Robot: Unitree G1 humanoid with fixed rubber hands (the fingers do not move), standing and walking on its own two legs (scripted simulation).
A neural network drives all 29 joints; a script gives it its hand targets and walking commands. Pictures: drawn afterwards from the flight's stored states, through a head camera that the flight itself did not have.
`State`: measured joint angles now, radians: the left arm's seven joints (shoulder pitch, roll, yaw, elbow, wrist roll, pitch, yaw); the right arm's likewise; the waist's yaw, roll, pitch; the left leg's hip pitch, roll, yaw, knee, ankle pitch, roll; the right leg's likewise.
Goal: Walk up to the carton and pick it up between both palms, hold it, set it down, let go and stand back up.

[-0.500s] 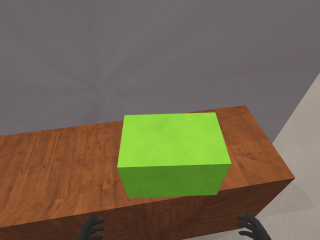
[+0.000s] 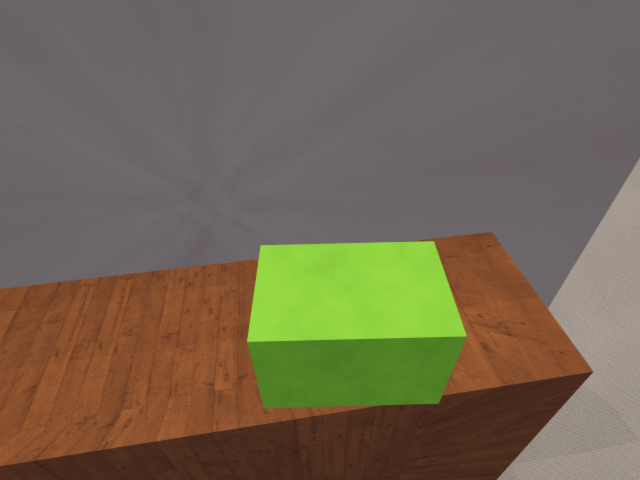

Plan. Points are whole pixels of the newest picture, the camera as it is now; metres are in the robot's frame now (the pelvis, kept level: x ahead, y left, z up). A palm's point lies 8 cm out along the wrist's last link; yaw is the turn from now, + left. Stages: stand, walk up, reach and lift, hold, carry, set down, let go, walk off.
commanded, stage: stand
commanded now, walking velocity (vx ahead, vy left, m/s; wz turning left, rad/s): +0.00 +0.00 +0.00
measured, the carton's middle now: (349, 324) +0.41 -0.02 -0.07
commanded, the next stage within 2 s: none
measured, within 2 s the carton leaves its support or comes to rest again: neither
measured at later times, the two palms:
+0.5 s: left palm out of the picture -0.06 +0.21 -0.15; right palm out of the picture -0.07 -0.18 -0.15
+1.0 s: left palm out of the picture -0.09 +0.21 -0.15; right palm out of the picture -0.07 -0.18 -0.16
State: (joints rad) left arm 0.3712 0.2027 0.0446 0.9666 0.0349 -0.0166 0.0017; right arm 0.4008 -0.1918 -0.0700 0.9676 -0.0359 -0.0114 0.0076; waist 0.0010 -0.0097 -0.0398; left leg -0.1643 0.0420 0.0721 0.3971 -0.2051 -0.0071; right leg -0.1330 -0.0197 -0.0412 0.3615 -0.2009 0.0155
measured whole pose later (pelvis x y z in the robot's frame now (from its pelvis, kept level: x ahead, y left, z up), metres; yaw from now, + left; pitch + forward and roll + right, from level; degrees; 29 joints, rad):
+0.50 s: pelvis -0.02 +0.02 +0.00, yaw +0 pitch -2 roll +0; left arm 0.38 0.10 0.01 1.17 0.02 -0.01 0.03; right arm 0.41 -0.10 -0.03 1.12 -0.03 0.00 -0.02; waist 0.00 -0.01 -0.04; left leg -0.19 0.00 0.08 0.40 -0.18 0.03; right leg -0.17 -0.06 -0.03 0.40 -0.19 0.04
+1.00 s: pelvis -0.03 +0.02 +0.00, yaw +1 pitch -3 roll +0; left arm 0.39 0.07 0.01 1.18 0.02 -0.01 0.04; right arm 0.37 -0.10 -0.02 1.14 -0.02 0.01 -0.03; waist -0.01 0.02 -0.01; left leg -0.22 0.00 0.07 0.44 -0.19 0.03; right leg -0.19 -0.06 -0.04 0.43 -0.19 0.04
